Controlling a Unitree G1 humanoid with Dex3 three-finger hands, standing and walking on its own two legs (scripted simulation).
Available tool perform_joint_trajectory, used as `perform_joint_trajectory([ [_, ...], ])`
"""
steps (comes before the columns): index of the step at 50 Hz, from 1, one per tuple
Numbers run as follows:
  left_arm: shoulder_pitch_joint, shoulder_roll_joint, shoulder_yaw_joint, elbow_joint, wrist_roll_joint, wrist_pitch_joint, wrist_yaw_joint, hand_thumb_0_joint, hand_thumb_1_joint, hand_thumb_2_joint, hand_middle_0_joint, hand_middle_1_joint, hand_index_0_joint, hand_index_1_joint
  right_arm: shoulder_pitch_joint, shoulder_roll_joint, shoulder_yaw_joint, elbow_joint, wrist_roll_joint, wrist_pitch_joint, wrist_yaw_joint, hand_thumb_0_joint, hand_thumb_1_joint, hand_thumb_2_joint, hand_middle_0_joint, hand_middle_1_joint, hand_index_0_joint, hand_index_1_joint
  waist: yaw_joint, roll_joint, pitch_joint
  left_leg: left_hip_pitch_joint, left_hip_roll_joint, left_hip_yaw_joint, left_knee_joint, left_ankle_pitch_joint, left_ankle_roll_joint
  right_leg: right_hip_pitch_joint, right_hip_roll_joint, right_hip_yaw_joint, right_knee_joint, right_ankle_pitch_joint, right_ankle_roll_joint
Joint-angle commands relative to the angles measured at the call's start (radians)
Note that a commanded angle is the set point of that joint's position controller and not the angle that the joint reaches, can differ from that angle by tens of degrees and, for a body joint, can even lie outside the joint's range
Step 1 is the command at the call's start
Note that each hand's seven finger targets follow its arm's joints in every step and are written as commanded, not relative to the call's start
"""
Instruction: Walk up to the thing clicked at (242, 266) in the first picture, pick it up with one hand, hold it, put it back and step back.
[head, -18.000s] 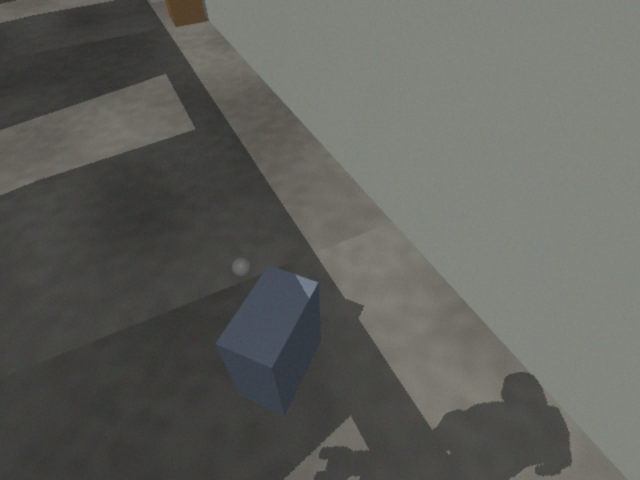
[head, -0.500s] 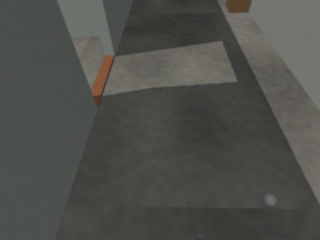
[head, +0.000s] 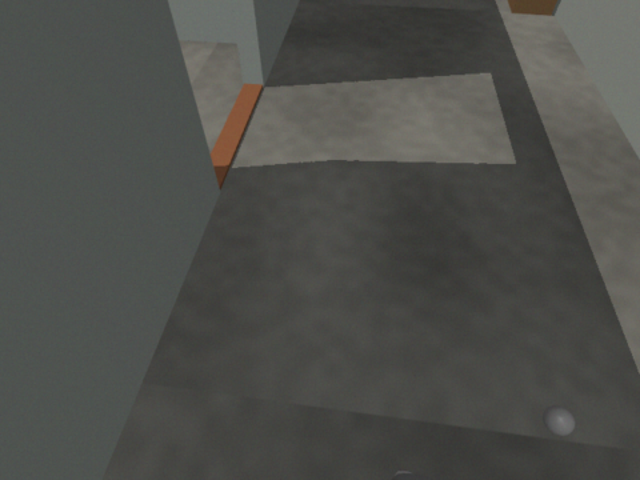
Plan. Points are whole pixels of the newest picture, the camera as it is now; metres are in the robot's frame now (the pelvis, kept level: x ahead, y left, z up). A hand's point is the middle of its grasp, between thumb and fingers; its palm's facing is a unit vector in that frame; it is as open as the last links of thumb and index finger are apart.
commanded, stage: walk up
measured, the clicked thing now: (558, 420) +0.37 -0.65 -0.71
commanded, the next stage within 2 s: stand in 0.96 s
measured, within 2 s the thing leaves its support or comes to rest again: neither
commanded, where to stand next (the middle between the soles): +0.06 +0.00 m, yaw -2 degrees
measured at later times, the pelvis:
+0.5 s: pelvis -0.01 +0.00 +0.02, yaw +1 degrees
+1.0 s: pelvis -0.01 -0.01 +0.03, yaw +0 degrees
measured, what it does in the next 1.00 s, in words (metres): stands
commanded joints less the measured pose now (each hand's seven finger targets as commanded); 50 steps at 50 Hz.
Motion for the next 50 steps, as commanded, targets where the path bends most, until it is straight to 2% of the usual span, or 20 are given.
perform_joint_trajectory([
  [1, -0.058, 0.197, 0.046, -0.043, -0.016, -0.014, 0.006, 0.000, 0.900, 0.900, -0.200, -0.300, -0.200, -0.300, -0.083, -0.288, -0.056, -0.072, 0.002, -0.045, -0.017, 0.000, -0.900, -0.900, 0.200, 0.300, 0.200, 0.300, -0.008, 0.205, -0.059, -0.109, 0.322, -0.363, -0.253, 0.476, 0.261, 0.074, 0.053, 0.072, 0.092, -0.209, -0.023],
  [2, -0.043, 0.170, 0.039, -0.028, -0.020, -0.021, 0.002, 0.000, 0.900, 0.900, -0.200, -0.300, -0.200, -0.300, -0.101, -0.253, -0.039, -0.070, 0.003, -0.044, -0.019, 0.000, -0.900, -0.900, 0.200, 0.300, 0.200, 0.300, 0.005, 0.224, -0.067, -0.043, 0.246, -0.229, -0.201, 0.566, 0.201, 0.069, 0.054, 0.058, -0.004, -0.152, -0.034],
  [3, -0.019, 0.161, 0.033, -0.011, -0.022, -0.031, 0.001, 0.000, 0.900, 0.900, -0.200, -0.300, -0.200, -0.300, -0.124, -0.230, -0.028, -0.067, 0.008, -0.046, -0.021, 0.000, -0.900, -0.900, 0.200, 0.300, 0.200, 0.300, 0.022, 0.241, -0.083, 0.018, 0.190, -0.150, -0.143, 0.662, 0.144, 0.064, 0.058, 0.032, -0.104, -0.025, -0.042],
  [4, 0.012, 0.170, 0.033, 0.012, -0.021, -0.039, 0.001, 0.000, 0.900, 0.900, -0.200, -0.300, -0.200, -0.300, -0.133, -0.228, -0.029, -0.063, 0.016, -0.043, -0.020, 0.000, -0.900, -0.900, 0.200, 0.300, 0.200, 0.300, 0.026, 0.245, -0.107, 0.032, 0.161, -0.116, -0.090, 0.691, 0.106, 0.122, 0.057, 0.017, -0.182, 0.157, -0.043],
  [5, 0.010, 0.187, 0.035, 0.030, -0.018, -0.045, 0.003, 0.000, 0.900, 0.900, -0.200, -0.300, -0.200, -0.300, -0.121, -0.225, -0.028, -0.053, 0.025, -0.039, -0.019, 0.000, -0.900, -0.900, 0.200, 0.300, 0.200, 0.300, 0.015, 0.208, -0.135, 0.006, 0.136, -0.092, -0.050, 0.665, 0.075, 0.213, 0.044, 0.027, -0.222, 0.374, -0.049],
  [6, -0.003, 0.205, 0.037, 0.042, -0.013, -0.047, 0.007, 0.000, 0.900, 0.900, -0.200, -0.300, -0.200, -0.300, -0.100, -0.212, -0.024, -0.046, 0.034, -0.034, -0.019, 0.000, -0.900, -0.900, 0.200, 0.300, 0.200, 0.300, 0.004, 0.172, -0.166, -0.007, 0.121, -0.086, -0.032, 0.610, 0.059, 0.276, 0.020, 0.061, -0.223, 0.490, -0.069],
  [7, -0.012, 0.216, 0.034, 0.045, -0.008, -0.052, 0.010, 0.000, 0.900, 0.900, -0.200, -0.300, -0.200, -0.300, -0.078, -0.203, -0.021, -0.042, 0.037, -0.032, -0.020, 0.000, -0.900, -0.900, 0.200, 0.300, 0.200, 0.300, -0.012, 0.149, -0.201, -0.010, 0.112, -0.086, -0.047, 0.546, 0.054, 0.305, -0.012, 0.100, -0.203, 0.564, -0.087],
  [8, -0.034, 0.222, 0.027, 0.042, -0.005, -0.057, 0.008, 0.000, 0.900, 0.900, -0.200, -0.300, -0.200, -0.300, -0.060, -0.195, -0.020, -0.037, 0.036, -0.031, -0.020, 0.000, -0.900, -0.900, 0.200, 0.300, 0.200, 0.300, -0.028, 0.139, -0.208, -0.009, 0.109, -0.093, -0.089, 0.441, 0.057, 0.297, -0.037, 0.116, -0.191, 0.530, -0.099],
  [9, -0.086, 0.222, 0.019, 0.036, -0.010, -0.054, 0.004, 0.000, 0.900, 0.900, -0.200, -0.300, -0.200, -0.300, -0.032, -0.191, -0.018, -0.014, 0.028, -0.029, -0.021, 0.000, -0.900, -0.900, 0.200, 0.300, 0.200, 0.300, -0.047, 0.102, -0.200, 0.012, 0.114, -0.107, -0.161, 0.375, 0.063, 0.252, -0.040, 0.120, -0.186, 0.466, -0.091],
  [11, -0.085, 0.186, 0.002, 0.061, -0.016, -0.045, -0.001, 0.000, 0.900, 0.900, -0.200, -0.300, -0.200, -0.300, -0.137, -0.224, -0.025, -0.008, 0.021, -0.033, -0.018, 0.000, -0.900, -0.900, 0.200, 0.300, 0.200, 0.300, -0.014, 0.112, -0.155, 0.016, 0.158, -0.155, -0.220, 0.344, 0.081, 0.207, 0.019, 0.062, -0.202, 0.347, -0.045],
  [12, -0.083, 0.189, 0.001, 0.079, -0.013, -0.046, -0.002, 0.000, 0.900, 0.900, -0.200, -0.300, -0.200, -0.300, -0.167, -0.228, -0.024, -0.009, 0.023, -0.035, -0.015, 0.000, -0.900, -0.900, 0.200, 0.300, 0.200, 0.300, -0.007, 0.096, -0.149, 0.013, 0.164, -0.152, -0.215, 0.340, 0.082, 0.217, 0.021, 0.057, -0.219, 0.326, -0.042],
  [14, -0.090, 0.193, 0.001, 0.101, -0.011, -0.050, -0.004, 0.000, 0.900, 0.900, -0.200, -0.300, -0.200, -0.300, -0.177, -0.220, -0.018, 0.000, 0.023, -0.036, -0.012, 0.000, -0.900, -0.900, 0.200, 0.300, 0.200, 0.300, -0.013, 0.084, -0.148, 0.013, 0.157, -0.134, -0.232, 0.350, 0.079, 0.249, 0.010, 0.070, -0.251, 0.334, -0.040],
  [17, -0.092, 0.189, -0.003, 0.129, -0.014, -0.058, -0.006, 0.000, 0.900, 0.900, -0.200, -0.300, -0.200, -0.300, -0.187, -0.201, -0.011, 0.025, 0.026, -0.036, -0.009, 0.000, -0.900, -0.900, 0.200, 0.300, 0.200, 0.300, -0.012, 0.075, -0.170, 0.051, 0.134, -0.103, -0.244, 0.362, 0.058, 0.278, -0.011, 0.087, -0.290, 0.386, -0.042],
  [22, -0.123, 0.179, -0.008, 0.161, -0.008, -0.056, -0.008, 0.000, 0.900, 0.900, -0.200, -0.300, -0.200, -0.300, -0.227, -0.198, -0.008, 0.060, 0.022, -0.031, -0.001, 0.000, -0.900, -0.900, 0.200, 0.300, 0.200, 0.300, -0.012, 0.061, -0.132, 0.055, 0.130, -0.101, -0.321, 0.242, 0.049, 0.270, -0.010, 0.093, -0.371, 0.283, -0.031],
  [27, -0.143, 0.181, -0.004, 0.185, -0.003, -0.061, -0.010, 0.000, 0.900, 0.900, -0.200, -0.300, -0.200, -0.300, -0.223, -0.185, -0.002, 0.096, 0.021, -0.029, 0.003, 0.000, -0.900, -0.900, 0.200, 0.300, 0.200, 0.300, -0.018, 0.017, -0.137, 0.082, 0.119, -0.085, -0.346, 0.245, 0.038, 0.280, -0.020, 0.106, -0.426, 0.272, -0.023],
  [32, -0.139, 0.179, 0.002, 0.203, 0.000, -0.057, -0.010, 0.000, 0.900, 0.900, -0.200, -0.300, -0.200, -0.300, -0.226, -0.178, -0.002, 0.119, 0.016, -0.026, 0.007, 0.000, -0.900, -0.900, 0.200, 0.300, 0.200, 0.300, -0.012, 0.019, -0.103, 0.083, 0.114, -0.082, -0.380, 0.168, 0.031, 0.246, -0.014, 0.115, -0.475, 0.150, -0.016],
  [35, -0.144, 0.176, 0.006, 0.207, 0.004, -0.058, -0.011, 0.000, 0.900, 0.900, -0.200, -0.300, -0.200, -0.300, -0.204, -0.179, -0.003, 0.139, 0.013, -0.028, 0.007, 0.000, -0.900, -0.900, 0.200, 0.300, 0.200, 0.300, -0.018, 0.027, -0.147, 0.091, 0.123, -0.081, -0.389, 0.187, 0.030, 0.286, -0.017, 0.112, -0.467, 0.187, -0.020],
  [38, -0.133, 0.172, 0.007, 0.212, 0.002, -0.056, -0.011, 0.000, 0.900, 0.900, -0.200, -0.300, -0.200, -0.300, -0.207, -0.176, -0.001, 0.141, 0.012, -0.029, 0.006, 0.000, -0.900, -0.900, 0.200, 0.300, 0.200, 0.300, -0.009, 0.037, -0.122, 0.073, 0.119, -0.081, -0.395, 0.174, 0.028, 0.284, -0.015, 0.115, -0.476, 0.181, -0.015],
  [45, -0.139, 0.175, 0.013, 0.212, 0.006, -0.054, -0.009, 0.000, 0.900, 0.900, -0.200, -0.300, -0.200, -0.300, -0.175, -0.177, -0.001, 0.155, 0.011, -0.029, 0.003, 0.000, -0.900, -0.900, 0.200, 0.300, 0.200, 0.300, -0.015, 0.026, -0.127, 0.072, 0.120, -0.073, -0.389, 0.180, 0.030, 0.281, -0.015, 0.122, -0.480, 0.186, -0.018],
  [50, -0.128, 0.174, 0.003, 0.211, 0.002, -0.052, -0.005, 0.000, 0.900, 0.900, -0.200, -0.300, -0.200, -0.300, -0.169, -0.196, -0.009, 0.150, 0.005, -0.036, -0.002, 0.000, -0.900, -0.900, 0.200, 0.300, 0.200, 0.300, -0.019, 0.043, -0.132, 0.077, 0.142, -0.089, -0.395, 0.270, 0.021, 0.288, -0.015, 0.110, -0.450, 0.248, -0.019],
])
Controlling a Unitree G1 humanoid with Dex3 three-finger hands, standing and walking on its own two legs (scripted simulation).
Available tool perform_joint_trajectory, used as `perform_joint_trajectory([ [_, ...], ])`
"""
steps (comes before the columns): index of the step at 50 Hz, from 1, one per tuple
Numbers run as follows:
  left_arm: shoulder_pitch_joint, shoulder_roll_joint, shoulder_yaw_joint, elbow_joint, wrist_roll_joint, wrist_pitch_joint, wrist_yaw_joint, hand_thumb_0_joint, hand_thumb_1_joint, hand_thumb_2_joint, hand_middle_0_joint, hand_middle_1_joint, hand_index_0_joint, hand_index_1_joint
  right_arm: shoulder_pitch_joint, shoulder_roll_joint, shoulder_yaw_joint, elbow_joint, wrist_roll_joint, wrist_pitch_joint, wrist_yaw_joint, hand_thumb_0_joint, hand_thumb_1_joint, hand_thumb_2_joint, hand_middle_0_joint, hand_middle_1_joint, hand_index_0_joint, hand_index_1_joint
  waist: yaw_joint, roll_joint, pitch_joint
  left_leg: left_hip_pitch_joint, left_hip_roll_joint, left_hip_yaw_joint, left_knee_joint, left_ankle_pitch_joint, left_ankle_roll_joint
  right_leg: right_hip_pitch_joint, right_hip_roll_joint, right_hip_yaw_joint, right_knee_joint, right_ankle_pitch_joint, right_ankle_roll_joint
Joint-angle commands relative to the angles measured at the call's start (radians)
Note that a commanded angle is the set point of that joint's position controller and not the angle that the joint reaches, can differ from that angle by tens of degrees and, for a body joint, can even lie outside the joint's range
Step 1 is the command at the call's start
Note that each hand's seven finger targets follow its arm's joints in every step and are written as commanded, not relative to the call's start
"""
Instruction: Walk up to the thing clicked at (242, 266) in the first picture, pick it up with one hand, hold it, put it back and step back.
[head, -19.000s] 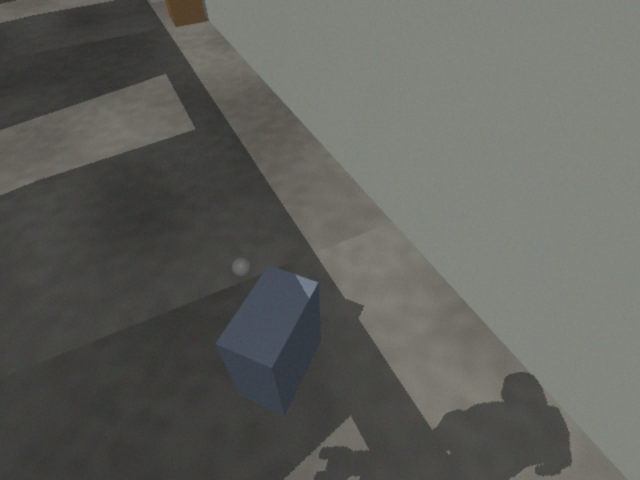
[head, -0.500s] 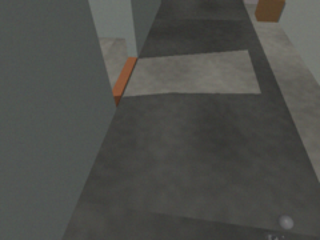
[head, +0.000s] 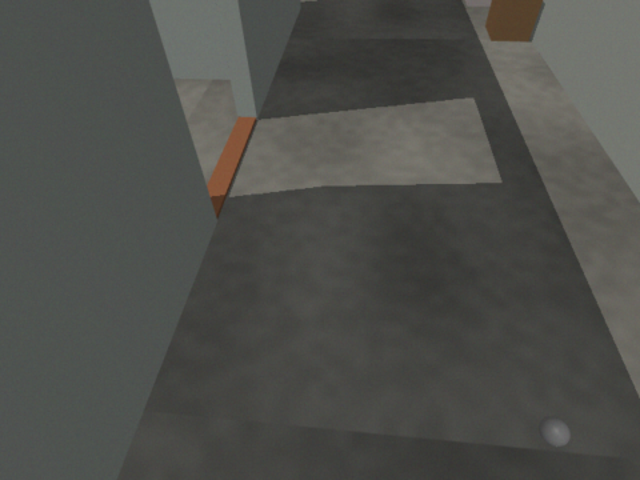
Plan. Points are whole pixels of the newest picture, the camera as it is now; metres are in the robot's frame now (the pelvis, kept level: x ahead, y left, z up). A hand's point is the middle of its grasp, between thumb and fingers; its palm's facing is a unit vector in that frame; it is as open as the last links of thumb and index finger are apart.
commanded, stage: stand
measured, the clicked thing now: (554, 431) +0.38 -0.64 -0.74
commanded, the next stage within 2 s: none
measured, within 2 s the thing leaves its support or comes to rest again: neither
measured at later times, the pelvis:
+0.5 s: pelvis +0.01 -0.01 +0.00, yaw +0 degrees
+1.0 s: pelvis +0.01 -0.01 +0.00, yaw +0 degrees
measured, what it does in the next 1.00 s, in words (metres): stands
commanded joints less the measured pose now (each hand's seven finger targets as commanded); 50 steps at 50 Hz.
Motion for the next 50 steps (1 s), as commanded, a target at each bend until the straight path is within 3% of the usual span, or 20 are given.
perform_joint_trajectory([
  [1, -0.040, 0.227, 0.037, -0.067, -0.006, -0.028, 0.014, 0.000, 0.900, 0.900, -0.200, -0.300, -0.200, -0.300, -0.064, -0.223, -0.036, -0.070, -0.003, -0.032, -0.015, 0.000, -0.900, -0.900, 0.200, 0.300, 0.200, 0.300, 0.010, -0.003, -0.077, -0.053, 0.091, -0.070, -0.076, 0.116, 0.048, 0.070, -0.096, 0.087, -0.044, 0.088, -0.040],
  [9, -0.042, 0.232, 0.030, -0.071, -0.004, -0.024, 0.013, 0.000, 0.900, 0.900, -0.200, -0.300, -0.200, -0.300, -0.062, -0.215, -0.032, -0.070, 0.001, -0.031, -0.015, 0.000, -0.900, -0.900, 0.200, 0.300, 0.200, 0.300, 0.008, -0.002, -0.079, -0.046, 0.091, -0.067, -0.083, 0.112, 0.041, 0.063, -0.093, 0.080, -0.043, 0.064, -0.042],
  [20, -0.043, 0.240, 0.028, -0.075, -0.006, -0.028, 0.014, 0.000, 0.900, 0.900, -0.200, -0.300, -0.200, -0.300, -0.052, -0.218, -0.029, -0.074, 0.001, -0.028, -0.013, 0.000, -0.900, -0.900, 0.200, 0.300, 0.200, 0.300, 0.000, -0.021, -0.083, -0.023, 0.093, -0.057, -0.073, 0.141, 0.042, 0.065, -0.099, 0.081, -0.048, 0.126, -0.040],
  [33, -0.037, 0.239, 0.028, -0.077, -0.006, -0.027, 0.015, 0.000, 0.900, 0.900, -0.200, -0.300, -0.200, -0.300, -0.063, -0.215, -0.028, -0.078, 0.002, -0.024, -0.013, 0.000, -0.900, -0.900, 0.200, 0.300, 0.200, 0.300, 0.006, -0.025, -0.085, -0.026, 0.092, -0.055, -0.072, 0.122, 0.042, 0.063, -0.092, 0.078, -0.056, 0.088, -0.041],
  [37, -0.033, 0.241, 0.031, -0.077, -0.007, -0.030, 0.016, 0.000, 0.900, 0.900, -0.200, -0.300, -0.200, -0.300, -0.053, -0.217, -0.028, -0.081, 0.002, -0.025, -0.015, 0.000, -0.900, -0.900, 0.200, 0.300, 0.200, 0.300, -0.001, -0.002, -0.118, -0.003, 0.096, -0.048, -0.059, 0.189, 0.043, 0.094, -0.104, 0.080, -0.036, 0.204, -0.047],
  [45, -0.033, 0.239, 0.031, -0.078, -0.008, -0.025, 0.016, 0.000, 0.900, 0.900, -0.200, -0.300, -0.200, -0.300, -0.053, -0.215, -0.025, -0.080, 0.002, -0.025, -0.018, 0.000, -0.900, -0.900, 0.200, 0.300, 0.200, 0.300, 0.007, -0.008, -0.091, -0.014, 0.100, -0.049, -0.070, 0.191, 0.039, 0.093, -0.098, 0.076, -0.036, 0.177, -0.046],
  [50, -0.026, 0.235, 0.032, -0.077, -0.006, -0.021, 0.013, 0.000, 0.900, 0.900, -0.200, -0.300, -0.200, -0.300, -0.051, -0.217, -0.024, -0.083, 0.001, -0.026, -0.019, 0.000, -0.900, -0.900, 0.200, 0.300, 0.200, 0.300, 0.007, 0.006, -0.081, -0.021, 0.097, -0.046, -0.084, 0.140, 0.041, 0.075, -0.095, 0.077, -0.043, 0.129, -0.044],
])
